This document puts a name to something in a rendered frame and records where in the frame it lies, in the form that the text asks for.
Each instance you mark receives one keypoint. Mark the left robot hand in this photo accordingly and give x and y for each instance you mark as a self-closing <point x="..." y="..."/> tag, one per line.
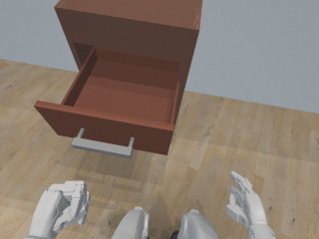
<point x="69" y="198"/>

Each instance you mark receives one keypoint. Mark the right robot hand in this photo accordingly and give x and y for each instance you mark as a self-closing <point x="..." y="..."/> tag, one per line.
<point x="250" y="209"/>

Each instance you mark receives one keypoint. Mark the right robot forearm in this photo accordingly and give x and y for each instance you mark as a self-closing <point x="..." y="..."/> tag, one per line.
<point x="260" y="231"/>

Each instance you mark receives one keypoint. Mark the right robot shin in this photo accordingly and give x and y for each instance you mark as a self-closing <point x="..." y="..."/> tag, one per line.
<point x="191" y="211"/>

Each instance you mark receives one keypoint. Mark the drawer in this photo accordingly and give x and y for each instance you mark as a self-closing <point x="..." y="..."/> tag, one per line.
<point x="118" y="95"/>

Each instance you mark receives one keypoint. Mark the left robot thigh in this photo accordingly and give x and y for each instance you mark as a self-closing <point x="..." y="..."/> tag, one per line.
<point x="135" y="225"/>

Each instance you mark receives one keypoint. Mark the cabinet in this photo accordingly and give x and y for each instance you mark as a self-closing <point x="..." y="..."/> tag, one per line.
<point x="160" y="28"/>

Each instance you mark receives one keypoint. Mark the handle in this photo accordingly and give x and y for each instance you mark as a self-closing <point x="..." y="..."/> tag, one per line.
<point x="102" y="147"/>

